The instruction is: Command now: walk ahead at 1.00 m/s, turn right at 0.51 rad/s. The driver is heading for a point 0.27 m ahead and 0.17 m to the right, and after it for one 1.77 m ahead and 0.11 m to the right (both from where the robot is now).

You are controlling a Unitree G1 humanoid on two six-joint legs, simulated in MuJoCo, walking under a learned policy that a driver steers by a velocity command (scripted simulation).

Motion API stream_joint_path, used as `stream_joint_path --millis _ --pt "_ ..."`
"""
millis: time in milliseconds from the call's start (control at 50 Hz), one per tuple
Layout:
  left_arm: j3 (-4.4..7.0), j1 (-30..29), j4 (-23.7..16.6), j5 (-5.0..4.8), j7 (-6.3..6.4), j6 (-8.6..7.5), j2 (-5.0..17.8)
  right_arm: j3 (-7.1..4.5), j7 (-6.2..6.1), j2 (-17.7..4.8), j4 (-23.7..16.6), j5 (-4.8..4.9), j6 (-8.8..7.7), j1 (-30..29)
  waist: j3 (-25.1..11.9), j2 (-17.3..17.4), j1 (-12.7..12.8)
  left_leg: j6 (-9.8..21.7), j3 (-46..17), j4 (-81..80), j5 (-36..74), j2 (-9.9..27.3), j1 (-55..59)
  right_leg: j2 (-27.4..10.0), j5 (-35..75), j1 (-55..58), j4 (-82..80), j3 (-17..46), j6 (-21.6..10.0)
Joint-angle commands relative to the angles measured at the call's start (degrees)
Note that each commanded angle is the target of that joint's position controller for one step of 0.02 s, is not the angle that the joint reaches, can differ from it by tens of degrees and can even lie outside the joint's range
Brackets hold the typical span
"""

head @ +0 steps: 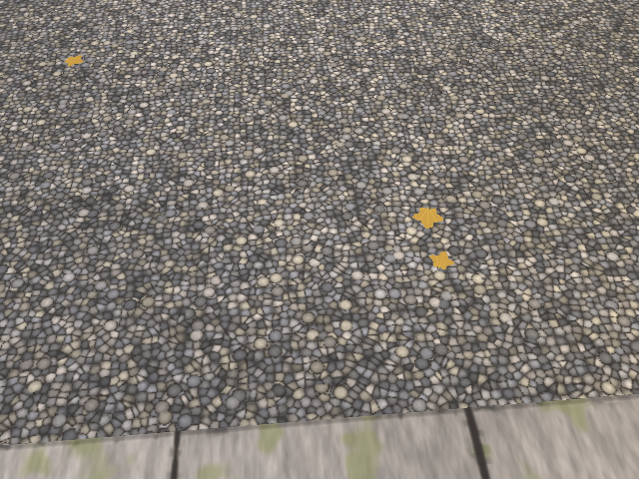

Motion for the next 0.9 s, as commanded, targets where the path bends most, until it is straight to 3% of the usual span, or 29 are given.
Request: stream_joint_path --millis 20,80,100,140,160,180,200,220,240,260,280,300,340,380,420,460,480,500,520,540,560,580,600,620,640,680,720,800,900 --pt "-0.7 -5.3 -3.8 -0.62 -0.91 -0.38 0.6 -0.25 -0.47 -5.7 -4.4 0.82 -2.37 -4.1 9.0 2.3 2.1 2.3 0.8 -12.3 30.5 14.2 -15.8 2.2 12.2 13.4 -9.5 -6.4 -2.2" --pt "0.02 -4.8 -3.3 0.06 -0.79 -0.6 3.3 -0.36 -2.14 -8.6 -4.0 -0.21 -0.93 -1.5 5.4 5.8 2.6 -0.5 4.9 -3.1 62.1 15.8 0.6 7.9 5.7 13.9 -13.6 -11.3 -4.8" --pt "0.35 -1.2 -2.4 0.52 -0.65 -0.67 4.1 -0.74 -3.13 -10.1 -4.3 -0.79 0.1 -1.6 3.0 7.3 4.6 -1.4 5.5 5.1 73.6 16.2 4.2 10.8 1.7 16.5 -14.5 -12.7 -5.1" --pt "2.21 19.3 3.5 0.75 0.01 -1.11 7.5 -1.61 -4.4 -12.3 -6.0 -1.4 2.35 -5.1 -7.2 7.8 13.2 -2.7 4.8 34.7 77.7 17.3 0.8 14.2 0.0 36.3 -17.7 -10.2 -6.9" --pt "3.67 27.2 5.8 0.89 1.25 -1.02 9.2 -2.08 -3.94 -12.7 -6.8 -0.79 2.48 -7.5 -9.8 6.2 16.8 -3.7 5.0 54.4 59.3 14.1 -7.1 11.3 3.9 46.2 -23.3 -4.5 -8.5" --pt "5.45 24.0 5.7 0.13 2.34 -0.09 15.1 -0.99 -2.86 -5.7 -10.4 -1.22 1.36 -6.5 -10.8 -11.5 8.7 -6.2 2.1 76.1 -12.1 3.4 -30.6 -2.5 40.8 62.3 -13.8 12.7 -11.5" --pt "7.16 25.0 4.4 0.49 2.01 0.28 19.9 -0.2 -2.76 -5.5 -14.8 2.23 1.26 -3.7 -26.7 -11.3 9.2 -7.7 -10.2 91.9 -16.5 0.3 -48.2 -13.7 49.1 80.2 -18.5 36.0 -26.3" --pt "7.48 21.9 1.7 -0.67 2.9 1.03 17.3 0.35 -3.15 -7.2 -15.5 1.0 0.93 -8.4 -25.3 2.5 9.5 -6.3 -13.5 87.8 -10.0 4.5 -50.6 -12.1 37.1 75.4 -23.0 35.2 -24.4" --pt "6.47 17.8 1.9 -1.4 3.59 1.52 13.3 0.7 -2.98 -6.5 -15.9 0.44 0.47 -10.7 -14.0 5.6 6.6 -5.5 -13.0 80.0 -7.4 7.2 -49.2 -10.1 30.7 61.3 -26.8 29.6 -21.2" --pt "5.51 14.9 2.0 -1.51 3.98 1.79 9.8 0.75 -2.81 -5.6 -16.3 -0.63 0.77 -12.8 -6.3 9.3 3.3 -5.7 -12.3 73.6 -6.0 9.1 -46.3 -7.3 29.5 48.9 -29.4 24.8 -18.0" --pt "4.79 14.0 1.4 -1.81 4.16 1.38 8.0 0.57 -2.66 -5.9 -16.1 -1.79 2.23 -12.9 -2.7 11.0 2.0 -6.1 -12.1 68.9 -5.3 10.0 -41.6 -5.3 34.6 39.8 -30.5 21.3 -15.7" --pt "4.23 13.8 1.5 -1.7 3.97 1.06 7.3 0.6 -2.55 -5.5 -16.3 -2.34 4.05 -11.9 -2.4 10.3 0.2 -6.6 -11.5 63.7 -5.4 10.6 -36.8 -3.8 36.9 33.4 -31.6 18.2 -14.3" --pt "4.5 14.0 2.1 -1.21 3.17 -0.13 9.5 1.09 -2.67 -3.6 -17.5 -2.15 5.87 -12.0 -3.2 7.2 -1.1 -6.3 -9.1 52.6 -3.4 9.4 -30.3 0.9 44.6 26.7 -31.4 12.4 -12.0" --pt "4.33 13.3 2.0 -1.14 2.83 -0.39 9.0 1.47 -2.9 -2.5 -18.2 -0.95 6.05 -12.3 -5.7 3.1 -1.1 -4.8 -7.4 42.9 5.3 7.5 -27.2 4.4 49.0 27.1 -29.6 7.6 -8.1" --pt "4.0 12.5 1.5 -1.29 3.16 0.67 7.9 2.03 -2.27 -1.5 -18.5 -1.28 6.73 -13.8 -8.0 -0.9 0.1 -3.3 -5.4 41.2 14.2 5.2 -25.0 6.4 51.8 29.5 -27.5 5.0 -3.4" --pt "3.47 10.3 -0.2 -1.23 3.4 1.25 6.7 1.6 -2.02 -2.6 -17.6 -0.68 6.82 -13.0 -8.9 -0.5 0.1 -2.7 -3.4 41.2 22.1 3.5 -20.3 8.0 45.6 27.6 -25.8 3.1 -0.6" --pt "3.43 9.7 -0.1 -0.69 3.57 1.33 7.1 1.1 -1.95 -3.7 -14.7 -0.74 6.84 -7.8 -10.7 -1.7 -1.1 -1.6 -5.5 45.9 23.1 4.5 -18.6 4.8 46.1 29.4 -23.3 4.4 -0.1" --pt "3.42 8.3 -0.8 -0.64 3.96 1.63 7.3 0.59 -2.18 -5.7 -14.4 -0.91 6.83 -6.8 -9.2 -1.1 -1.7 -1.1 -6.2 45.2 18.8 4.8 -18.5 3.9 46.7 29.3 -22.0 4.6 0.2" --pt "3.44 6.9 -1.4 -1.1 4.25 2.02 7.7 0.72 -2.54 -6.3 -16.1 -1.03 6.57 -10.3 -4.0 -0.9 -1.0 -1.4 -4.2 37.4 11.2 3.3 -19.8 5.1 46.0 28.6 -21.3 4.0 0.3" --pt "3.6 6.3 -1.2 -1.15 4.74 2.62 7.8 0.69 -2.93 -6.0 -14.9 -1.09 6.12 -7.5 -2.2 -2.1 -1.9 -1.0 -4.6 32.4 10.6 2.9 -17.2 4.3 46.3 29.4 -17.4 5.0 0.3" --pt "3.56 4.2 -1.2 -1.74 5.27 3.07 7.7 0.65 -3.09 -5.8 -13.2 -1.0 5.44 -1.1 -2.0 -1.7 -5.8 0.2 -6.2 23.1 15.4 4.4 -13.3 4.7 40.8 29.8 -9.2 4.8 1.1" --pt "3.67 7.5 -0.8 -2.5 5.92 3.68 6.5 0.64 -3.04 -7.4 -13.8 -0.23 4.33 -1.6 -0.6 6.8 -4.2 5.3 -16.8 11.2 48.5 13.5 -12.3 10.6 8.5 29.4 6.6 1.6 2.9" --pt "3.35 15.5 -0.8 -1.16 6.39 4.59 2.9 1.91 -2.56 -6.1 -14.5 -0.27 4.01 -4.7 -2.2 14.1 2.6 12.4 -32.8 16.0 84.2 24.8 -8.4 19.4 -35.9 22.1 16.0 6.3 4.0" --pt "3.63 22.2 2.9 0.52 6.78 5.4 2.9 2.19 -1.72 -5.6 -15.2 0.24 3.62 -6.9 -2.9 7.7 5.9 14.3 -34.3 14.7 81.7 26.2 -12.0 18.1 -35.5 21.5 19.8 14.3 3.1" --pt "4.28 21.1 4.0 0.47 6.7 6.03 5.4 2.16 -1.4 -5.3 -16.3 0.19 3.51 -9.8 -2.5 4.9 6.5 14.5 -32.3 13.0 68.8 24.7 -15.1 16.7 -32.2 21.3 20.6 13.9 3.6" --pt "4.69 13.6 2.7 0.0 6.12 6.75 7.2 2.81 -1.35 -4.1 -17.1 -0.37 3.57 -13.8 -1.9 4.7 6.3 14.1 -29.8 8.7 50.2 22.2 -18.9 13.1 -28.1 21.3 15.8 11.9 4.8" --pt "4.08 10.9 3.3 -0.87 5.31 7.8 5.6 3.08 -1.33 -3.7 -15.9 -1.1 3.64 -12.0 -3.7 5.8 5.1 11.7 -23.8 6.8 45.0 18.7 -18.9 12.2 -27.3 25.2 10.0 8.6 6.0" --pt "2.22 7.3 4.5 -1.34 4.72 8.25 1.9 2.95 -1.73 -4.6 -13.2 -0.47 4.33 -7.8 -4.5 7.3 2.4 6.1 -18.9 4.8 33.7 14.6 -15.1 10.0 -27.6 30.0 -7.9 3.5 6.6" --pt "1.67 6.4 6.5 -1.9 4.93 8.11 2.1 2.34 -1.74 -5.3 -12.3 -0.3 6.52 -9.4 -2.1 10.7 1.8 4.7 -21.2 2.7 11.3 13.7 -14.4 8.5 -20.4 34.5 -26.1 1.8 5.9"
Next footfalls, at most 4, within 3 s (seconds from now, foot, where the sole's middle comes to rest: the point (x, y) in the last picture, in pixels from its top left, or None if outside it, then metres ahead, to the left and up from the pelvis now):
0.16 right None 0.37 -0.08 -0.77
0.56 left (328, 466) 0.54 0.00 -0.77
0.96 right None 0.41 -0.17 -0.77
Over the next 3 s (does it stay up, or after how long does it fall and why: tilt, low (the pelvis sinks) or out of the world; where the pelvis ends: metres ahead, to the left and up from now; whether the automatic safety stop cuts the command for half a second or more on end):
stays up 0.45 -0.08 0.01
